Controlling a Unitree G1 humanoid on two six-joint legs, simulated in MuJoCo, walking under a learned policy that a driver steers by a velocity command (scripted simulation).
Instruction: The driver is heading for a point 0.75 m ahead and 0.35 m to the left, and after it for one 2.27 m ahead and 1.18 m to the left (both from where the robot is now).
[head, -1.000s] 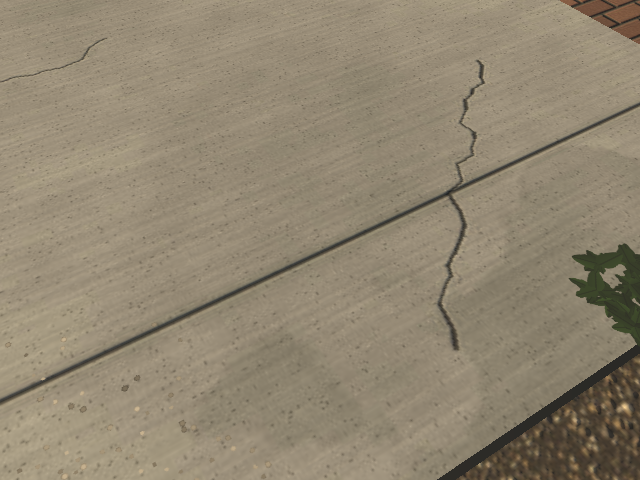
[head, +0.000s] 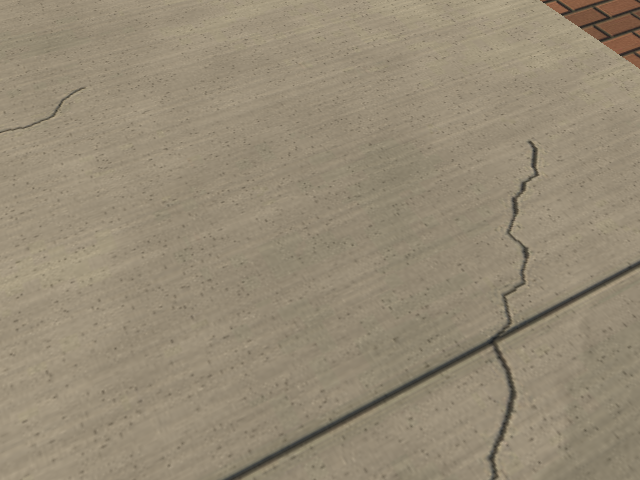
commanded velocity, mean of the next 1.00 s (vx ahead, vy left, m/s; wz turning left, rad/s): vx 0.22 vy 0.00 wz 0.46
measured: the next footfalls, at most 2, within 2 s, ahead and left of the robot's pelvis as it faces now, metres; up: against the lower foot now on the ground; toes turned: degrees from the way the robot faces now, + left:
right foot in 0.38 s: +0.40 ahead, -0.12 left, +0.00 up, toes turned +10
left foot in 0.82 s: +0.28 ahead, +0.12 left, +0.00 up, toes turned +28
